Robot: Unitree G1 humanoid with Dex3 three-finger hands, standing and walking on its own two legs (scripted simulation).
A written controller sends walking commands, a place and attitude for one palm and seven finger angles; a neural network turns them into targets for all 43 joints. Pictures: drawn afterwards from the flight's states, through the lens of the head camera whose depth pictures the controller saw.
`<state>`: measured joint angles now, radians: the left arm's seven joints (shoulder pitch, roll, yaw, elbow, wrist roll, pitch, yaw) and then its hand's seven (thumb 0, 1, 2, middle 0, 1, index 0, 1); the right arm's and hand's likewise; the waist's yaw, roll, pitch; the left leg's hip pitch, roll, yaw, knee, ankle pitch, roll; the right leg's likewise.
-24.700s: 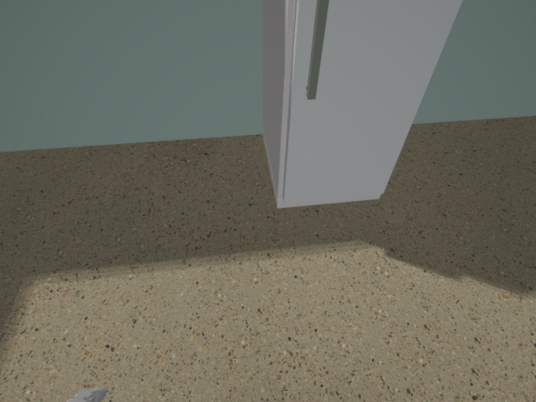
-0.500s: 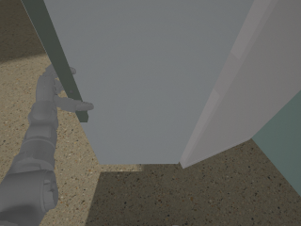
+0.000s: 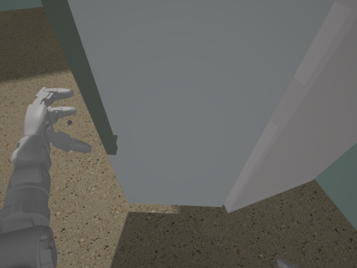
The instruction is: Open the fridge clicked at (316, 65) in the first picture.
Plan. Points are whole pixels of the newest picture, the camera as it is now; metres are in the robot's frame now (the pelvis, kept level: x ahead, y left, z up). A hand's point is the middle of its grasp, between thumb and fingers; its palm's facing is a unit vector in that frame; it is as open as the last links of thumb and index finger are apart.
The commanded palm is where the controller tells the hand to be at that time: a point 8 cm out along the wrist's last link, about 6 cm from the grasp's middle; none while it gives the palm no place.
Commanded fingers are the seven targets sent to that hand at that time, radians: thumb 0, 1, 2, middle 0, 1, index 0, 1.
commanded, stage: slip the hand off the handle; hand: left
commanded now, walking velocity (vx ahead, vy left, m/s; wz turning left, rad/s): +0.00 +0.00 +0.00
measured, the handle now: (93, 86) +0.47 +0.21 +0.15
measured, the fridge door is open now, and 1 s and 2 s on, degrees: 68 68 68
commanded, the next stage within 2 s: draw the hand back to the body in 1.04 s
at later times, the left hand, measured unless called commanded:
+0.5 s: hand (49, 130) +0.38 +0.30 +0.09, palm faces +0.18 -0.97 -0.17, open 14.7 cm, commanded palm +0.33 +0.34 +0.10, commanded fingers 0.00 -0.55 0.20 -0.25 -1.15 -0.25 -1.15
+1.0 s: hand (40, 168) +0.29 +0.29 +0.09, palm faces +0.23 -0.96 -0.18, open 14.7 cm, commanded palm +0.25 +0.32 +0.10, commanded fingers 0.00 -0.55 0.20 -0.25 -1.15 -0.25 -1.15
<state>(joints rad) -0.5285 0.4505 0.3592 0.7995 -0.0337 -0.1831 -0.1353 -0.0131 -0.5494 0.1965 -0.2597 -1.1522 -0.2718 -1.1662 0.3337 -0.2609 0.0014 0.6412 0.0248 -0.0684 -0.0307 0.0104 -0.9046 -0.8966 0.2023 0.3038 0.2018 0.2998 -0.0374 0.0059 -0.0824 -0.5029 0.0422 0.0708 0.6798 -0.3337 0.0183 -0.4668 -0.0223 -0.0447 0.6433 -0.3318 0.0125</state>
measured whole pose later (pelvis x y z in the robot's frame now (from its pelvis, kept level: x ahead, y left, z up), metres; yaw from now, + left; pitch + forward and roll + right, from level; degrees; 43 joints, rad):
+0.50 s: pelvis -0.01 +0.01 -0.01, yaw +0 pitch +10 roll -2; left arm -0.47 0.54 0.42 0.79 -0.09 -0.19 -0.27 -0.01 -0.55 0.20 -0.26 -1.15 -0.25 -1.15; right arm 0.39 -0.28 0.01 0.63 0.03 -0.07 -0.05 0.01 -0.90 -0.90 0.20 0.30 0.20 0.30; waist -0.05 0.01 -0.10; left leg -0.57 0.04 0.07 0.74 -0.35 0.03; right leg -0.51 -0.02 -0.05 0.67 -0.33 0.02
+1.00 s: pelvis -0.02 +0.00 +0.00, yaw +2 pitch +5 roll -2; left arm -0.16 0.41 0.34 0.41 -0.14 -0.11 -0.21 -0.01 -0.55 0.20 -0.26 -1.15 -0.25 -1.15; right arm 0.25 -0.26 0.04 0.61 0.04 -0.17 -0.09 0.01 -0.90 -0.90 0.20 0.30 0.20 0.30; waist 0.02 0.02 -0.08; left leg -0.48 0.03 0.04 0.72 -0.33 0.02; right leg -0.42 -0.03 -0.08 0.67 -0.33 0.01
